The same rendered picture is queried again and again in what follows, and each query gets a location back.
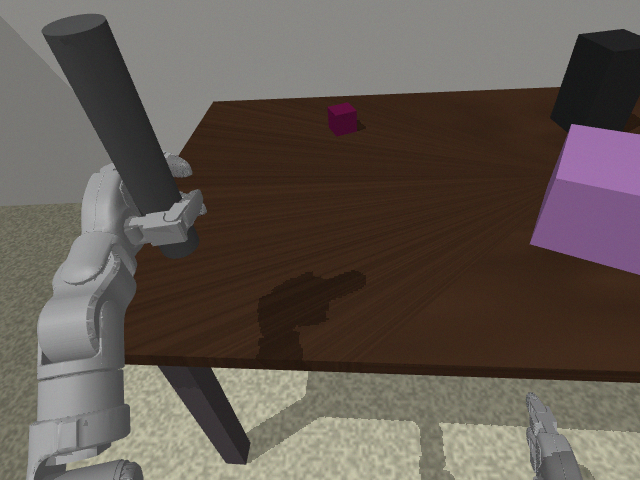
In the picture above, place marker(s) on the table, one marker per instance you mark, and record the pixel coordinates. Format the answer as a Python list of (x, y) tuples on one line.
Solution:
[(402, 248)]

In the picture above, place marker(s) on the left robot arm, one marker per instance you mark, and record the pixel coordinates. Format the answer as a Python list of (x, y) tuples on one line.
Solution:
[(80, 331)]

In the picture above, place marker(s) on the left robot hand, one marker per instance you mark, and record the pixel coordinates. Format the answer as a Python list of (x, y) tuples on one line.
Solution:
[(107, 206)]

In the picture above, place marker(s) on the right robot hand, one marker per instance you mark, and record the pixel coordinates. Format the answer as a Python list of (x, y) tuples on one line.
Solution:
[(551, 455)]

